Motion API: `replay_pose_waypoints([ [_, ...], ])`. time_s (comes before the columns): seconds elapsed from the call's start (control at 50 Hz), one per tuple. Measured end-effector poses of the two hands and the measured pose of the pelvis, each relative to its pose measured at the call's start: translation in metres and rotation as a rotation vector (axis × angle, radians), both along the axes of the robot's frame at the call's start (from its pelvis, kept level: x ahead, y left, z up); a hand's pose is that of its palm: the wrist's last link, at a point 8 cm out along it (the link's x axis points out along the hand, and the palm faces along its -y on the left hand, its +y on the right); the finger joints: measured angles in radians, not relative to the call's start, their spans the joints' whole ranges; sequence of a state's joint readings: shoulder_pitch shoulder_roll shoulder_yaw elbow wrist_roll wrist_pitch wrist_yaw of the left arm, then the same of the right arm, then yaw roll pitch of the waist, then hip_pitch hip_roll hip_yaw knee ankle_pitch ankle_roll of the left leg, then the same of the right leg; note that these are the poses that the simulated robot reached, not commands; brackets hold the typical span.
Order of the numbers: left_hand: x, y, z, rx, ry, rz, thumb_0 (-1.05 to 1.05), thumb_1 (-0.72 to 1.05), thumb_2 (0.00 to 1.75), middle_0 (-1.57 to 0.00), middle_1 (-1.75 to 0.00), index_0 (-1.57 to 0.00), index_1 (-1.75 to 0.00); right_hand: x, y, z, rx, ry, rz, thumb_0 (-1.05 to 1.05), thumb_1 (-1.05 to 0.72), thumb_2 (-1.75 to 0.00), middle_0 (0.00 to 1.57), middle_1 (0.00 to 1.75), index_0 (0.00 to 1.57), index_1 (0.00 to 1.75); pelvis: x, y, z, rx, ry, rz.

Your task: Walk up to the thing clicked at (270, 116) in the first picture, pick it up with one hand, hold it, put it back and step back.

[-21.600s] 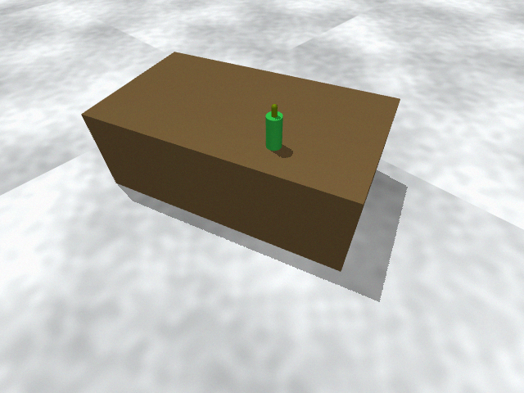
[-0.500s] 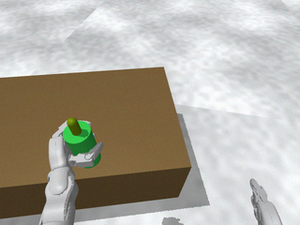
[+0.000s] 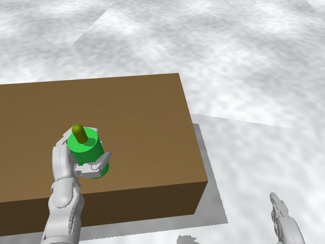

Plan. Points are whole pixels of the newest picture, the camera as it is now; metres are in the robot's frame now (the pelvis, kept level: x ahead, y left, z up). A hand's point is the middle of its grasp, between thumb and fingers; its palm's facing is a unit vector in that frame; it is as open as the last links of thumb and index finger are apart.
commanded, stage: hold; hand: left
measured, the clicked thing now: (88, 150) +0.34 +0.18 +0.08
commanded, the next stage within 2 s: crouch in 0.84 s
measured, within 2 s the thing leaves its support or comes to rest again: neither
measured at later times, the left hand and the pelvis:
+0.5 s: hand (90, 162) +0.32 +0.18 +0.05, palm faces +0.28 -0.96 -0.02, open 8.6 cm; pelvis -0.01 +0.00 +0.00, yaw +0 degrees
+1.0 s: hand (94, 151) +0.34 +0.17 +0.06, palm faces +0.25 -0.97 -0.01, open 8.6 cm; pelvis +0.00 +0.00 +0.00, yaw +0 degrees
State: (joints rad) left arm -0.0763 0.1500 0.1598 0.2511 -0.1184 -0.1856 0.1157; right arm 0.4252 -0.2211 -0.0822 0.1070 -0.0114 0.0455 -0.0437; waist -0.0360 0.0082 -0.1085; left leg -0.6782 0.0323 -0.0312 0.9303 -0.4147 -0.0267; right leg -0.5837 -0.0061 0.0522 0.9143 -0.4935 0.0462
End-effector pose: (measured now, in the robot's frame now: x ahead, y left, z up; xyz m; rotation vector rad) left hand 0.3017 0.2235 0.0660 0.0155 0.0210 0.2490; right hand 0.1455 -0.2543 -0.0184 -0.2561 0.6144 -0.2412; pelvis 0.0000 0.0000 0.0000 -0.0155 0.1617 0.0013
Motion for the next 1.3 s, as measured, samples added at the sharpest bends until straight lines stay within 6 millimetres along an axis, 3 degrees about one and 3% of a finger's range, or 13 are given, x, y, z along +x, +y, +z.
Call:
replay_pose_waypoints([
  [0.16, 0.003, -0.005, 0.005, -0.008, -0.001, -0.006, 0.0, -0.18, 1.03, -0.75, -0.98, -0.81, -1.0, -0.008, 0.0, -0.003, 0.015, 0.022, -0.021, -0.01, 0.53, -0.06, 0.06, 0.06, 0.05, 0.06, -0.001, 0.001, 0.002, 0.002, -0.011, -0.006],
  [0.52, -0.014, 0.004, -0.018, -0.008, 0.037, 0.034, 0.0, -0.18, 1.04, -0.75, -0.99, -0.8, -1.01, -0.004, -0.004, -0.003, -0.015, 0.019, 0.001, -0.01, 0.53, -0.06, 0.06, 0.06, 0.05, 0.06, -0.005, -0.001, 0.0, 0.002, 0.001, -0.001],
  [0.92, 0.006, -0.004, 0.008, -0.008, -0.008, 0.001, 0.0, -0.19, 1.04, -0.75, -0.99, -0.81, -1.01, -0.008, -0.003, -0.008, 0.026, 0.034, -0.026, -0.01, 0.52, -0.06, 0.06, 0.06, 0.06, 0.06, -0.002, -0.001, 0.003, 0.006, -0.013, -0.005],
  [1.14, 0.007, -0.002, -0.022, -0.03, 0.052, 0.028, 0.0, -0.2, 1.05, -0.75, -1.0, -0.81, -1.02, -0.001, 0.001, -0.006, 0.013, 0.039, 0.006, -0.01, 0.53, -0.06, 0.06, 0.06, 0.05, 0.06, -0.001, -0.005, 0.001, 0.008, 0.006, -0.004],
  [1.3, 0.029, 0.016, -0.054, -0.005, 0.064, 0.062, 0.0, -0.2, 1.06, -0.75, -1.0, -0.81, -1.02, 0.003, 0.003, -0.01, -0.021, 0.034, 0.049, -0.01, 0.54, -0.06, 0.06, 0.06, 0.06, 0.06, -0.008, -0.006, -0.012, 0.001, 0.063, 0.004],
])
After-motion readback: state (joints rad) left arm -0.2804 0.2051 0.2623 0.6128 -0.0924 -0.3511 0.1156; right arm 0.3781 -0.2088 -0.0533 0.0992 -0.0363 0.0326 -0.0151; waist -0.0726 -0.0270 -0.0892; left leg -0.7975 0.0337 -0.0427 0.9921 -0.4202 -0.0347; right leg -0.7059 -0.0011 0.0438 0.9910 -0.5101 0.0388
